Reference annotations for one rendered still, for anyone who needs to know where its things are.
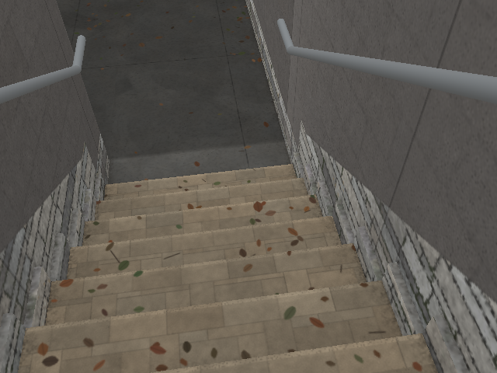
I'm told stairs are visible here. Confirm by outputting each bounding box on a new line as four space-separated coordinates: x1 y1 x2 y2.
18 164 438 373

